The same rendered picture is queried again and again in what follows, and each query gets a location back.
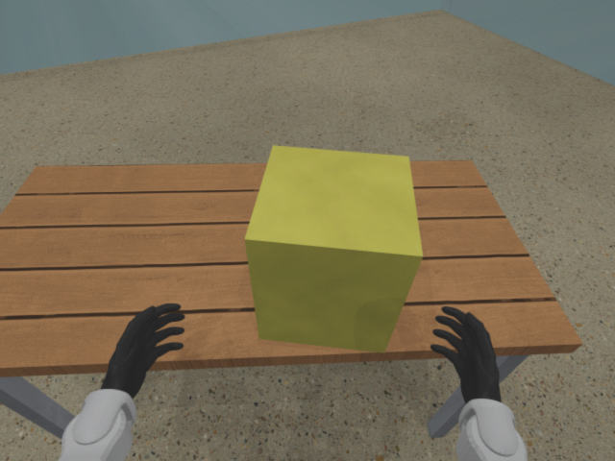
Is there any right robot forearm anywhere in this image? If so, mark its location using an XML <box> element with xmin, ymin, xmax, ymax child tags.
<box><xmin>456</xmin><ymin>399</ymin><xmax>528</xmax><ymax>461</ymax></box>

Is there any table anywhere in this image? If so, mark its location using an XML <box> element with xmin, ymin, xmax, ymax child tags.
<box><xmin>0</xmin><ymin>160</ymin><xmax>583</xmax><ymax>439</ymax></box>

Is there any carton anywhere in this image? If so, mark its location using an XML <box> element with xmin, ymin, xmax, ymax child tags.
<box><xmin>244</xmin><ymin>145</ymin><xmax>423</xmax><ymax>353</ymax></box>

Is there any right robot hand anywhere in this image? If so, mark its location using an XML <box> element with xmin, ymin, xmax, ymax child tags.
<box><xmin>430</xmin><ymin>306</ymin><xmax>502</xmax><ymax>403</ymax></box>

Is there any left robot hand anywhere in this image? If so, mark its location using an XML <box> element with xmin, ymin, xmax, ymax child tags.
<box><xmin>100</xmin><ymin>303</ymin><xmax>185</xmax><ymax>399</ymax></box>

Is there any left robot forearm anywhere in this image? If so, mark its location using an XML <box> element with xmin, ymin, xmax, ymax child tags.
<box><xmin>59</xmin><ymin>389</ymin><xmax>136</xmax><ymax>461</ymax></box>

